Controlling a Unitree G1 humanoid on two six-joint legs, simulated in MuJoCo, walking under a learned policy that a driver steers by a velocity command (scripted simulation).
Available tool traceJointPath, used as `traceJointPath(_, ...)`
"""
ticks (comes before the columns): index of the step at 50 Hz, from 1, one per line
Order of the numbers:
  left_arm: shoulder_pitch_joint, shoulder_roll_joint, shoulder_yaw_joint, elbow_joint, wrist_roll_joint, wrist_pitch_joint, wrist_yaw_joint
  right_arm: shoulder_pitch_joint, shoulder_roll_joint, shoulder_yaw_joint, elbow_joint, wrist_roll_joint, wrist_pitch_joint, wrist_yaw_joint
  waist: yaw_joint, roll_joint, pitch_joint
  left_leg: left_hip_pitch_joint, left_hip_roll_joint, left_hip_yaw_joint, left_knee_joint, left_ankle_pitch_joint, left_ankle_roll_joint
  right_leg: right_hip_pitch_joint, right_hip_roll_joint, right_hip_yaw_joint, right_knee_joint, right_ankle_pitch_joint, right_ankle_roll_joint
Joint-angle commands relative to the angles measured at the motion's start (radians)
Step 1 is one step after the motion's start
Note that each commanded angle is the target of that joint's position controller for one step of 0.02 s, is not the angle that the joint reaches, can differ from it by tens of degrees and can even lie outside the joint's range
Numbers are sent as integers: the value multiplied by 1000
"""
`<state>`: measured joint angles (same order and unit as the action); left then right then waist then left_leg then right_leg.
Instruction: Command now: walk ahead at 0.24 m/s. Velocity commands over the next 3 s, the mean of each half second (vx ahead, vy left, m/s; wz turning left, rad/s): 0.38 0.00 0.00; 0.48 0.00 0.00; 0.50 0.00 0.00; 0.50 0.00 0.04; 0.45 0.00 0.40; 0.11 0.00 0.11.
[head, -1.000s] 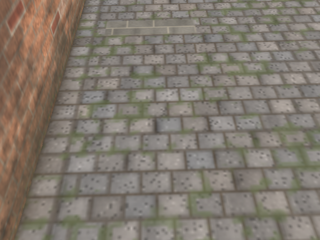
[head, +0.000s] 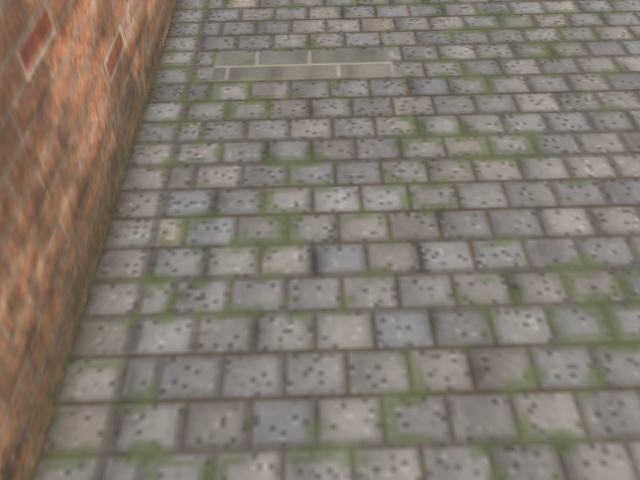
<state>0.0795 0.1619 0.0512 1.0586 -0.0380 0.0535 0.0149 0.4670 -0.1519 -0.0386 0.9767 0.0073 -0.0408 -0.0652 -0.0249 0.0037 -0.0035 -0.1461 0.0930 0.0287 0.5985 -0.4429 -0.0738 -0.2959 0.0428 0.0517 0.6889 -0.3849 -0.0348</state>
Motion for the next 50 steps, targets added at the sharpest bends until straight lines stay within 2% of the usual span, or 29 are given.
traceJointPath(1, -26, 112, 20, -57, -14, -37, -6, 51, -30, -7, -41, 7, -27, -13, 12, -84, 151, -179, -77, 80, -7, -112, 62, -74, -75, 137, -245, -377, -87)
traceJointPath(3, 14, 125, 25, -58, -18, -64, -13, 58, -25, -10, -34, 13, -55, -8, 25, -104, 157, -214, -84, 70, 40, -59, 83, -36, -111, 217, -255, -319, -131)
traceJointPath(5, 77, 152, 39, -60, -3, -82, -13, 62, -24, -17, -28, 21, -81, 3, 31, -112, 135, -256, -80, 50, 80, 10, 104, 50, -159, 314, -233, -128, -179)
traceJointPath(6, 93, 146, 39, -72, -10, -89, -12, 82, -20, -20, -12, 12, -92, 14, 32, -129, 104, -261, -83, 46, 85, 16, 116, 92, -168, 324, -206, -64, -191)
traceJointPath(8, 70, 147, 43, -103, -17, -96, -7, 113, -22, -30, 13, 26, -104, 35, 3, -129, 71, -190, -97, 38, 50, 122, 135, 74, -142, 264, -102, 168, -182)
traceJointPath(9, 1, 120, 38, -138, -5, -107, -8, 206, -49, -47, 60, 27, -106, 38, -53, -29, 38, -34, -93, 13, 44, 286, 148, -48, -89, 140, 71, 354, -138)
traceJointPath(10, -111, 74, 21, -174, -8, -133, -8, 395, -132, -78, 137, 23, -101, 50, -143, 168, -9, 263, -16, -155, -10, 504, 207, -352, -1, -59, 420, 448, -67)
traceJointPath(11, -168, 58, 10, -203, 0, -160, -13, 488, -157, -81, 149, 2, -83, 67, -188, 363, 10, 440, 213, -478, -128, 859, 312, -716, 14, -117, 673, -94, -29)
traceJointPath(12, -172, 55, 15, -210, -35, -167, -15, 430, -123, -66, 131, -9, -79, 73, -145, 261, 68, 480, 336, -622, -173, 789, 390, -919, -24, -21, 803, -283, -42)
traceJointPath(13, -209, 30, 8, -239, -56, -165, -11, 390, -114, -59, 123, -5, -73, 67, -131, 152, 121, 492, 352, -605, -167, 653, 387, -1050, -74, 20, 891, -256, -48)
traceJointPath(14, -210, 10, 1, -261, -58, -156, -9, 321, -95, -45, 113, -3, -57, 58, -99, 99, 148, 456, 346, -523, -157, 588, 348, -1101, -124, 13, 915, -217, -40)
traceJointPath(16, -110, -3, -7, -289, -32, -126, -11, 112, -32, -5, 66, -7, -29, 44, 1, 96, 143, 140, 244, -320, -238, 485, 244, -861, -175, 17, 808, -53, -18)
traceJointPath(17, -72, 8, -11, -292, -15, -112, -16, 12, -47, -1, 38, -10, -22, 36, 34, 112, 151, -59, 172, -210, -305, 435, 209, -657, -174, -14, 663, 83, 4)
traceJointPath(19, -69, 17, -18, -323, 11, -108, -22, -60, -121, -16, 22, 2, -23, 20, 56, 112, 147, -318, 72, -36, -417, 388, 170, -228, -134, -78, 369, 310, 18)
traceJointPath(22, -89, 58, 0, -361, 5, -108, -21, 57, -209, -46, 64, 21, -40, 25, 45, 119, 120, -55, 117, -19, -344, 747, 194, -171, -55, -150, 190, 188, -20)
traceJointPath(23, -61, 84, 11, -355, -6, -108, -27, 87, -202, -44, 83, 11, -40, 28, 68, 136, 78, 49, 117, -22, -226, 848, 186, -155, -19, -180, 102, 128, -48)
traceJointPath(25, 179, 169, 61, -266, 4, -108, -33, 69, -191, -39, 84, 13, -56, 36, 200, 166, -39, -4, 104, -9, 90, 1027, 162, 173, 31, -212, 3, 231, -73)
traceJointPath(26, 371, 264, 86, -197, 9, -108, -26, 42, -142, -28, 50, -3, -68, 41, 246, -16, -144, -274, 20, -6, 483, 653, 119, 461, -142, 100, -22, 317, -142)
traceJointPath(27, 467, 333, 89, -153, 38, -112, -39, 178, 28, 10, 34, 23, -108, 57, 154, -343, -393, -506, -184, -185, 852, -138, 84, 666, -410, 772, -342, 48, -308)
traceJointPath(28, 437, 239, 66, -138, 32, -122, -50, 119, -23, -6, 28, 61, -131, 64, 150, -259, -295, -656, -158, -242, 936, -113, 97, 631, -410, 895, -470, -115, -316)
traceJointPath(29, 339, 165, 44, -129, 19, -137, -57, -25, -58, -12, -26, 69, -128, 57, 125, -187, -73, -746, -94, -160, 926, -32, 117, 446, -396, 702, -442, -48, -274)
traceJointPath(30, 211, 122, 28, -150, 20, -153, -60, -117, -68, -12, -61, 38, -117, 42, 80, -41, -10, -659, -29, -134, 869, 68, 142, 230, -360, 537, -444, 55, -224)
traceJointPath(31, 124, 98, 23, -157, 35, -160, -62, -131, -78, -22, -67, 13, -97, 28, 33, -26, -4, -559, 19, -123, 793, 135, 152, 76, -313, 388, -446, 125, -189)
traceJointPath(32, 91, 71, 13, -153, 54, -159, -62, -78, -83, -32, -69, 5, -71, 25, -14, -70, -36, -452, 55, -150, 729, 203, 173, -4, -272, 291, -475, 127, -166)
traceJointPath(33, 101, 64, 9, -138, 51, -158, -57, -60, -82, -35, -70, 15, -57, 25, -27, -111, -32, -424, 57, -141, 686, 229, 177, -25, -256, 240, -509, 140, -164)
traceJointPath(39, 266, 143, 15, -74, 32, -152, -3, -300, -109, -38, -156, -7, -50, 29, 11, -46, 64, -649, 57, -100, 395, 444, 119, 77, -254, 122, -588, 263, -192)
traceJointPath(44, 342, 162, 11, -64, 20, -152, 2, -472, -97, -25, -190, 4, -63, 68, 68, -53, 90, -575, 6, -36, 100, 617, 86, 140, -224, 30, -594, 306, -165)
traceJointPath(48, 394, 185, 19, -43, 13, -136, 1, -554, -104, -15, -210, 15, -71, 96, 98, -63, 126, -561, -13, -30, -30, 533, 93, 277, -266, 28, -545, 306, -158)
traceJointPath(50, 384, 199, 27, -44, 15, -127, 4, -553, -126, -16, -219, 15, -78, 108, 82, -70, 119, -547, -19, -29, -72, 434, 122, 353, -297, 36, -489, 375, -144)
